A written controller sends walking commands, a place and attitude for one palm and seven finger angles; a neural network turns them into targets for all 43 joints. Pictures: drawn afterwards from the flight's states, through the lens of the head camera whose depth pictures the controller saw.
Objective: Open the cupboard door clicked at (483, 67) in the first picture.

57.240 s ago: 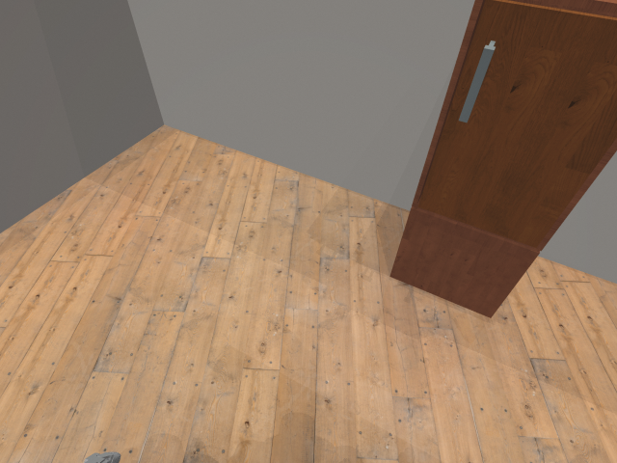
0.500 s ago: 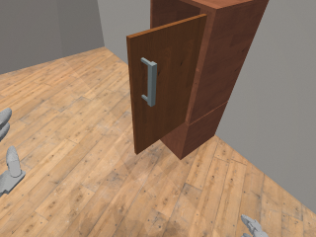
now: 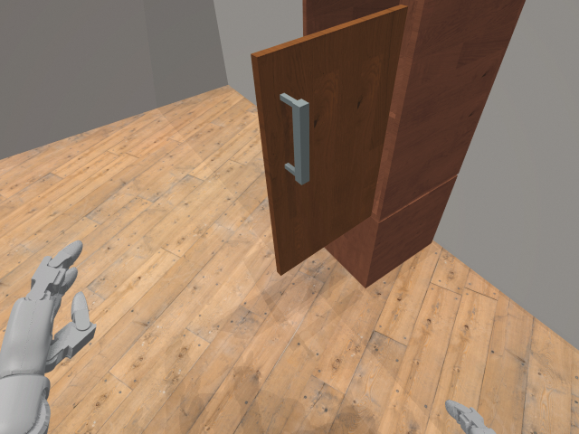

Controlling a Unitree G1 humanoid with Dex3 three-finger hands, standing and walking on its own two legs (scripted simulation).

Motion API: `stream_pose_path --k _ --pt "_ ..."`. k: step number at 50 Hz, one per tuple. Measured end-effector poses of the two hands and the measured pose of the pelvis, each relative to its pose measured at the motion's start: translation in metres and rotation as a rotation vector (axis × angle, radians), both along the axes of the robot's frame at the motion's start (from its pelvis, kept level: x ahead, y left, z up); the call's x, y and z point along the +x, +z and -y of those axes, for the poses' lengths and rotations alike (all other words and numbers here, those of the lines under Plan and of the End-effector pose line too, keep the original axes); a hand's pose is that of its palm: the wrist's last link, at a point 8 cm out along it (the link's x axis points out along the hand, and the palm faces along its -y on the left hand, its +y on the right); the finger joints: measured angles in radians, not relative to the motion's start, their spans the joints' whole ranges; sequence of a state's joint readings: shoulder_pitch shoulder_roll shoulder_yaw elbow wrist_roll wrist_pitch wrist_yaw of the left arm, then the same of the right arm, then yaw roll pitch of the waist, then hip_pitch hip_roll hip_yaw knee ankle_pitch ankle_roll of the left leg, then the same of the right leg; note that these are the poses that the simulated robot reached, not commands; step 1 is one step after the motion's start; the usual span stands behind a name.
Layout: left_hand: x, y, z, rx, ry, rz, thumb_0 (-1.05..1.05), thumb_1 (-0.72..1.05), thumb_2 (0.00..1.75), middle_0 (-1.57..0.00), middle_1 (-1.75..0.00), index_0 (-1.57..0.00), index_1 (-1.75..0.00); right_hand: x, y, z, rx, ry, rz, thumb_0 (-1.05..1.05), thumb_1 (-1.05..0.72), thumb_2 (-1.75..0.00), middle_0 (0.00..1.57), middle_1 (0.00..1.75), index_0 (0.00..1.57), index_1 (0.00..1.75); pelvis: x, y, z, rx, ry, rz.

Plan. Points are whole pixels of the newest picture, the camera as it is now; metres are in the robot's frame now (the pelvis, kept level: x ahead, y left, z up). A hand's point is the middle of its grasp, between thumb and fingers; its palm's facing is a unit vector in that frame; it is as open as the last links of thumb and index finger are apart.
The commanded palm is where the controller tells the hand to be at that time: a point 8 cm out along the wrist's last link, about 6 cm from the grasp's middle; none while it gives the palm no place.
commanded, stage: let the arm hang, fingers relaxed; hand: left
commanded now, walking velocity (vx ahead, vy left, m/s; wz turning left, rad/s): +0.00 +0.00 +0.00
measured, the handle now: (294, 140) +0.59 +0.03 +0.11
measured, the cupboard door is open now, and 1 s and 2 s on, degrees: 93 93 93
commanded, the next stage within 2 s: look to check the result in 1.02 s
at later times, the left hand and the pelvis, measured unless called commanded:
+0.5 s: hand out of the picture -0.07 +0.16 -0.15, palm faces +0.09 -0.97 -0.22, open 7.2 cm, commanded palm none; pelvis -0.03 -0.02 +0.02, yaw +3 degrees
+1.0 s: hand out of the picture -0.04 +0.17 -0.15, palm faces +0.08 -0.98 -0.20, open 7.3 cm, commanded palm none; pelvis -0.04 +0.00 +0.02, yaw +2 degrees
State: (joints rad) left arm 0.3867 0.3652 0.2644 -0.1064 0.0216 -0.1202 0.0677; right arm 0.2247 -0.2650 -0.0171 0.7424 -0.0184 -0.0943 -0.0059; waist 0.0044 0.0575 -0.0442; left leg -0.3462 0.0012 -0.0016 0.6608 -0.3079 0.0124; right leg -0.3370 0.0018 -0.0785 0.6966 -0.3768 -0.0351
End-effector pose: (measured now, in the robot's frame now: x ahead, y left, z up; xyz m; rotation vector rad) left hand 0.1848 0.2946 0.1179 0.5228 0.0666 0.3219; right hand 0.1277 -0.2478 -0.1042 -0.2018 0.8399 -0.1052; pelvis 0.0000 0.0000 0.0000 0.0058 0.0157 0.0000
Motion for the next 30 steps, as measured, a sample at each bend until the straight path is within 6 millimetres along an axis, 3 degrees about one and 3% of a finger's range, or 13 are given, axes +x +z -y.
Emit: stream_pose_path --k 2,5,7,9,15,20,25,30 --pt "-0.002 -0.069 0.001 -0.118 0.069 -0.255 0.0 0.9 0.9 -0.2 -0.3 -0.2 -0.3 -0.003 -0.013 0.004 -0.004 0.009 -0.056 0.01 -0.91 -0.9 0.2 0.3 0.2 0.3 -0.003 -0.005 0.002 0.029 0.017 -0.003" --pt "-0.037 -0.16 0.032 -0.276 0.131 -0.623 0.01 0.91 0.9 -0.19 -0.3 -0.2 -0.3 -0.014 -0.024 0.009 0.004 0.012 -0.124 0.01 -0.91 -0.9 0.2 0.3 0.2 0.3 -0.007 -0.005 0.01 0.042 0.024 0.016" --pt "-0.076 -0.2 0.063 -0.362 0.129 -0.83 0.01 0.91 0.9 -0.19 -0.3 -0.2 -0.3 -0.027 -0.025 0.012 0.014 -0.014 -0.183 0.01 -0.91 -0.9 0.2 0.3 0.2 0.3 -0.009 -0.001 0.015 0.034 0.024 0.028" --pt "-0.119 -0.227 0.094 -0.449 0.127 -0.995 0.01 0.91 0.9 -0.2 -0.3 -0.2 -0.3 -0.042 -0.022 0.014 0.011 -0.036 -0.25 0.01 -0.91 -0.9 0.2 0.3 0.2 0.3 -0.01 0.005 0.02 0.03 0.025 0.036" --pt "-0.196 -0.244 0.087 -0.521 0.301 -1.148 -0.03 1.02 0.89 -0.21 -0.3 -0.21 -0.3 -0.094 -0.025 0.015 -0.016 -0.048 -0.448 0.0 -0.91 -0.9 0.2 0.3 0.2 0.3 -0.017 0.01 0.027 -0.014 0.068 0.04" --pt "-0.24 -0.24 0.085 -0.53 0.354 -1.267 -0.01 0.97 0.89 -0.2 -0.3 -0.21 -0.3 -0.134 -0.023 0.002 0.005 -0.055 -0.566 0.0 -0.91 -0.9 0.2 0.3 0.2 0.3 -0.024 0.018 0.026 -0.011 0.058 0.047" --pt "-0.258 -0.236 0.085 -0.531 0.36 -1.315 0.0 0.93 0.89 -0.2 -0.3 -0.2 -0.3 -0.164 -0.026 -0.013 0.043 -0.076 -0.613 0.0 -0.91 -0.9 0.2 0.3 0.2 0.3 -0.03 0.022 0.02 -0.01 0.048 0.054" --pt "-0.257 -0.237 0.086 -0.538 0.34 -1.305 0.01 0.92 0.9 -0.2 -0.3 -0.2 -0.3 -0.186 -0.027 -0.027 0.07 -0.089 -0.639 0.0 -0.91 -0.9 0.2 0.3 0.2 0.3 -0.036 0.023 0.014 -0.009 0.042 0.055"
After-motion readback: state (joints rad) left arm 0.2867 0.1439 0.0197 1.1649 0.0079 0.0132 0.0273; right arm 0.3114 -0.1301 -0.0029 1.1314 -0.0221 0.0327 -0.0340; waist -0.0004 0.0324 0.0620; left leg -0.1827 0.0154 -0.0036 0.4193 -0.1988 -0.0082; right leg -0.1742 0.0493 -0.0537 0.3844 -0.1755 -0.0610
